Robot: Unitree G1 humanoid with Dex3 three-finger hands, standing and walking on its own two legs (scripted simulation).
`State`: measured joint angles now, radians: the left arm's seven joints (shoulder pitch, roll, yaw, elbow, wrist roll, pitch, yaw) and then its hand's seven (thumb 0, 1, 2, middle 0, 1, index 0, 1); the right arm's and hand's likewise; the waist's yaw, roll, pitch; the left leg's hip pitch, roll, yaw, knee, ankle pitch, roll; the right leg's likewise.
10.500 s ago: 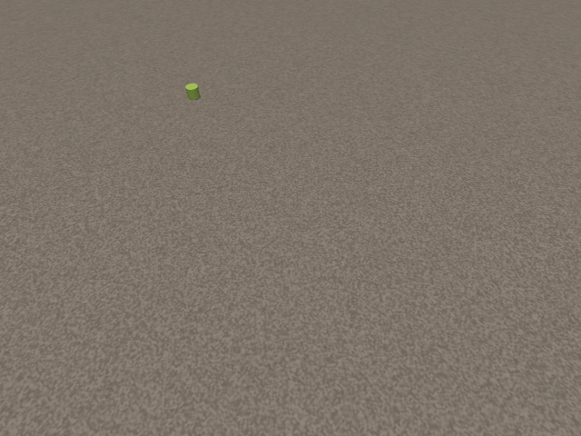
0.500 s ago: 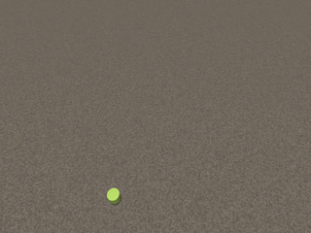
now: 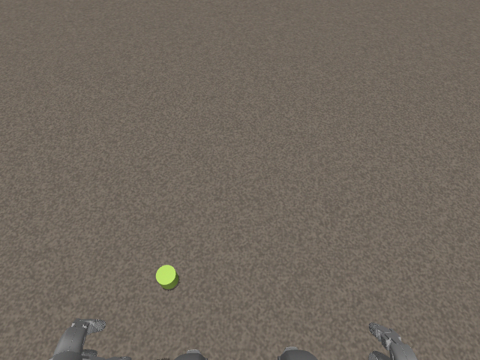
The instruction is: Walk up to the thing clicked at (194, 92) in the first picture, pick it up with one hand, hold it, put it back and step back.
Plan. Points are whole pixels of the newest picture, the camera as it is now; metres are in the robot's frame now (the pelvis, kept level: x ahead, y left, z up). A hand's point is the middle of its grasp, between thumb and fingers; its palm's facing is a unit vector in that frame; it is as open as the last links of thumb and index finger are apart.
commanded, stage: rise first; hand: left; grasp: from above
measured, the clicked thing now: (167, 277) +0.45 +0.27 -0.71
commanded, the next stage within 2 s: none
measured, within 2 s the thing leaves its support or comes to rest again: neither
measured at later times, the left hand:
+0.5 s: hand out of the picture +0.13 +0.26 -0.20, palm faces -0.17 -0.87 -0.47, open 14.2 cm
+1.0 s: hand (121, 330) +0.22 +0.30 -0.37, palm faces -0.44 -0.51 -0.74, open 14.1 cm
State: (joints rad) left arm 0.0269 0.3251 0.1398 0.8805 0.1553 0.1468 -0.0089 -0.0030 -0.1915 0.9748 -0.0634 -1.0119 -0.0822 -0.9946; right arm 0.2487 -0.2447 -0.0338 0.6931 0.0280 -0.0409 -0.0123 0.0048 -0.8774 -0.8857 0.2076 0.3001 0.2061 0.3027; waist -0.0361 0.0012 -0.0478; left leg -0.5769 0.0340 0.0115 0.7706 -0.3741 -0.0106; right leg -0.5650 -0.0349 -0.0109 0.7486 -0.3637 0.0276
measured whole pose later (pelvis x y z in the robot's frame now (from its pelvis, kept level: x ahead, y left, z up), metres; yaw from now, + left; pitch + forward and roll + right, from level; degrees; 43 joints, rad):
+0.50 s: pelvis +0.00 +0.01 -0.06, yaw +0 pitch +19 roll -2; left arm 0.26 0.32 0.12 0.41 0.26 0.25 0.00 -0.01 -0.54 0.99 -0.07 -1.07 -0.08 -1.06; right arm 0.19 -0.22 -0.02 0.55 0.00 -0.15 -0.03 0.01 -0.88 -0.89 0.21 0.30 0.21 0.30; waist -0.03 0.00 -0.12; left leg -0.96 0.04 -0.02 1.19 -0.55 0.00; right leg -0.93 -0.03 -0.03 1.13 -0.53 0.04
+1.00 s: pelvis -0.05 +0.00 -0.23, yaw -1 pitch +33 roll -2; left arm -0.18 0.51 0.16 0.71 0.65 -0.11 0.05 -0.01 -0.53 0.98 -0.08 -1.08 -0.09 -1.07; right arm 0.07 -0.30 -0.06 0.64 0.00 -0.19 0.02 0.00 -0.88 -0.89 0.21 0.30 0.21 0.30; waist -0.03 0.01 -0.17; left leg -1.70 0.03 -0.05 1.81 -0.69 -0.02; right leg -1.68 -0.04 -0.01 1.79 -0.69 0.03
